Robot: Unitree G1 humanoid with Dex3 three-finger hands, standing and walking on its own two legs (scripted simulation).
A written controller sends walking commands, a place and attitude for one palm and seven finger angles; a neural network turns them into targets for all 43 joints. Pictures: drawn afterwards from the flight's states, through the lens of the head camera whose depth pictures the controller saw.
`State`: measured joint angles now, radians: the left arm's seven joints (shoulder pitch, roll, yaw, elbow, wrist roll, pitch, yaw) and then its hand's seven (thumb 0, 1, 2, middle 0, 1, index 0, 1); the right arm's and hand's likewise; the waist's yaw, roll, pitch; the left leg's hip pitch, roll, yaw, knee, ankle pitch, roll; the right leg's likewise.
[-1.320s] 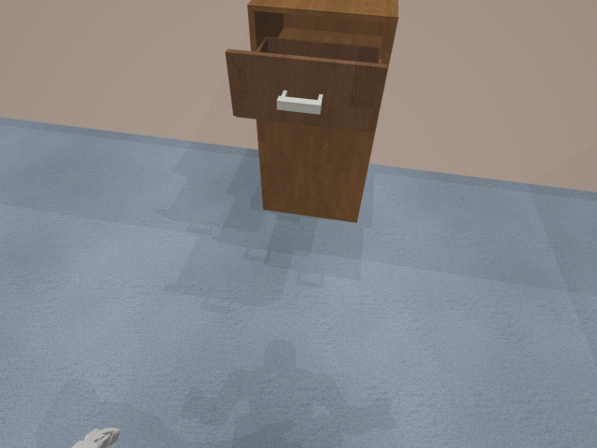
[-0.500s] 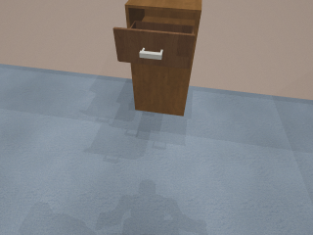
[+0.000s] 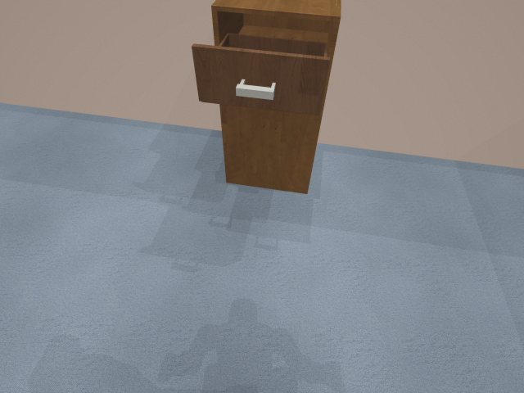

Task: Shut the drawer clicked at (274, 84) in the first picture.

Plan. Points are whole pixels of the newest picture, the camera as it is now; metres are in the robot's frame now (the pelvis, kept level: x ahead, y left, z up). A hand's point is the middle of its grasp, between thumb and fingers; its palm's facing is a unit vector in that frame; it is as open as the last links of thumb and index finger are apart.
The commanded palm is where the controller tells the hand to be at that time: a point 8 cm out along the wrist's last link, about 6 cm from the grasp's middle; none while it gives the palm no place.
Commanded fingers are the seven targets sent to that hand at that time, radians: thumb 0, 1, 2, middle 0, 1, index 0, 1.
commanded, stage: look at it before walking up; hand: left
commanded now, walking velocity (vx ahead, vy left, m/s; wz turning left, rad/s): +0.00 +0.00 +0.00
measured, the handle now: (256, 87) +0.93 +0.07 +0.00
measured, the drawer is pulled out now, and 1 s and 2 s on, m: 0.30 0.30 0.30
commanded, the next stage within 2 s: walk to a spot facing it in 0.22 s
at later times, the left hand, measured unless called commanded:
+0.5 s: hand out of the picture +0.06 +0.23 -0.17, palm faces -0.02 -0.96 -0.28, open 7.4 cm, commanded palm none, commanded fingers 0.00 0.90 0.90 -0.20 -0.30 -0.20 -0.30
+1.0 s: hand (201, 387) +0.17 +0.12 -0.18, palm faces -0.08 -0.98 -0.19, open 7.3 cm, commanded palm none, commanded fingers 0.00 0.90 0.90 -0.20 -0.30 -0.20 -0.30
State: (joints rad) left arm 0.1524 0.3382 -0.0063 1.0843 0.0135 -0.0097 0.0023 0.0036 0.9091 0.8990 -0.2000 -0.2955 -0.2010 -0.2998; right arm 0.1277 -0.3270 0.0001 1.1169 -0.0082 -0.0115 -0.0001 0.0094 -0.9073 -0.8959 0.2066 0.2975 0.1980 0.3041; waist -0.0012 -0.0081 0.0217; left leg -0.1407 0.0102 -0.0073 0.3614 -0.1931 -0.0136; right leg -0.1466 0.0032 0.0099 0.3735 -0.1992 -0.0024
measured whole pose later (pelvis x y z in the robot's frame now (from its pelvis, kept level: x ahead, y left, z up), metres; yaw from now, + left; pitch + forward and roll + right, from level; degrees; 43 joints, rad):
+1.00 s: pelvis +0.17 -0.05 -0.01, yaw -8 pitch -1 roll +0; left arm 0.38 0.13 0.03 1.08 0.02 -0.08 0.02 0.00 0.91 0.90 -0.20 -0.29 -0.20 -0.30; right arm 0.28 -0.17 -0.06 1.12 -0.02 -0.02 0.00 0.01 -0.91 -0.90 0.20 0.30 0.19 0.30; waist 0.00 0.01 0.03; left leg -0.53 0.11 0.08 1.15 -0.30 -0.01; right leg -0.10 0.03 -0.09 0.43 -0.32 -0.07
